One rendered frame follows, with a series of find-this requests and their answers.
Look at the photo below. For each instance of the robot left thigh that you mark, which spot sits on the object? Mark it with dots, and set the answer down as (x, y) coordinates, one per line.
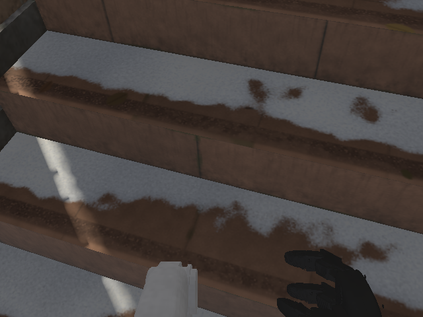
(170, 290)

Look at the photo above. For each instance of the right robot hand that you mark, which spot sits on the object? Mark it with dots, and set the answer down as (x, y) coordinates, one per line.
(351, 297)

